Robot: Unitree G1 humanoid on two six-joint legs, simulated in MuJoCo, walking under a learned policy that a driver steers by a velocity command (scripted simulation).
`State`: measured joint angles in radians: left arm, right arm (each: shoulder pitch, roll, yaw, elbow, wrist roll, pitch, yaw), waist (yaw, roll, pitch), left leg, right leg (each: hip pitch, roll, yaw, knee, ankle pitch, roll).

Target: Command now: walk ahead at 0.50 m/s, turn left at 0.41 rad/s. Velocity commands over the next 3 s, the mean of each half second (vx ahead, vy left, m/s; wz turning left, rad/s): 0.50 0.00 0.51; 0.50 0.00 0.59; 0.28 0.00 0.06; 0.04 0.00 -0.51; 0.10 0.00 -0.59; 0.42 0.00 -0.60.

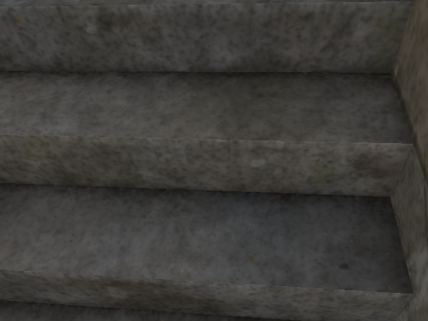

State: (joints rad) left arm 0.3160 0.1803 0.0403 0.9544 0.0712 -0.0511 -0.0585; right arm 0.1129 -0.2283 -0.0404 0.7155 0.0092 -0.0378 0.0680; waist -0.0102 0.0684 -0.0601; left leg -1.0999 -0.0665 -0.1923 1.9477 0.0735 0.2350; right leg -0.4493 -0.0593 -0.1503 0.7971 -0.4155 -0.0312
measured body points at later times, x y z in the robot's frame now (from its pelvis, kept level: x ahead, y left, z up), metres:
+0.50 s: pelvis +0.28 +0.03 +0.18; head +0.28 +0.03 +0.63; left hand +0.38 +0.30 +0.07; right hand +0.26 -0.21 +0.03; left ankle +0.28 +0.10 -0.52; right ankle +0.29 -0.13 -0.24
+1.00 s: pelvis +0.50 +0.07 +0.40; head +0.49 +0.06 +0.85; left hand +0.35 +0.26 +0.24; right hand +0.79 -0.03 +0.30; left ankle +0.52 +0.25 -0.13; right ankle +0.52 -0.07 -0.33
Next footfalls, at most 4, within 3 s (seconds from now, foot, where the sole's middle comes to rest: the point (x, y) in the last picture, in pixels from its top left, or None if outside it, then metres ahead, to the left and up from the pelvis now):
0.28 left None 0.32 0.11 -0.55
0.70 right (257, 239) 0.56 -0.05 -0.36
1.20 left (100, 220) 0.63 0.33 -0.36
1.60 right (183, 108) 0.82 0.11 -0.17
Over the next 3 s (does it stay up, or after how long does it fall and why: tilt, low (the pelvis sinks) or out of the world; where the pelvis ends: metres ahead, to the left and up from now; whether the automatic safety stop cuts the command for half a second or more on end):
stays up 0.79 0.24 0.57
